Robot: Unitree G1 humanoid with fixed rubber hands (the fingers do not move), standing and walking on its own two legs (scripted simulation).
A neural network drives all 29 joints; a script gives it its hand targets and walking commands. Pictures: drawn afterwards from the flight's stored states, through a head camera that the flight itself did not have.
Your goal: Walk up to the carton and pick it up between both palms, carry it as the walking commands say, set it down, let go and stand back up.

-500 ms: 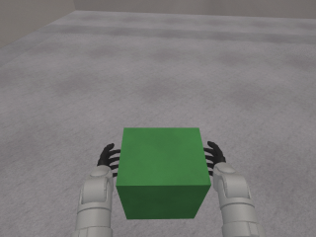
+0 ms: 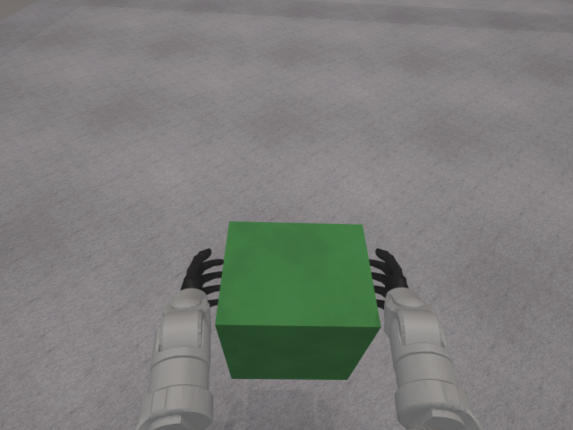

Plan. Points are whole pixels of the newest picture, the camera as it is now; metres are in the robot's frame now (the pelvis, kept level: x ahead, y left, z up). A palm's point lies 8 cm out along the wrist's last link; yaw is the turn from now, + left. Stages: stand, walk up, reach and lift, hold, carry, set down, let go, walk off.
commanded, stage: set down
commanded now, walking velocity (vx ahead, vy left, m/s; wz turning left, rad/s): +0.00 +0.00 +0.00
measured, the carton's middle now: (292, 306) +0.33 +0.01 -0.07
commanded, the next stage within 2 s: none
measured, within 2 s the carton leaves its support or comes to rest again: neither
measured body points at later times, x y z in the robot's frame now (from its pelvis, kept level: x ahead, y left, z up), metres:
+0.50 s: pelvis -0.03 +0.00 -0.04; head +0.10 +0.01 +0.39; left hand +0.33 +0.16 -0.09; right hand +0.34 -0.15 -0.09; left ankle +0.06 +0.12 -0.73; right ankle +0.02 -0.12 -0.73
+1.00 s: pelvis -0.03 +0.00 -0.11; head +0.16 +0.01 +0.30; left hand +0.37 +0.16 -0.18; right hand +0.37 -0.15 -0.18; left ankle +0.06 +0.12 -0.73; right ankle +0.02 -0.12 -0.73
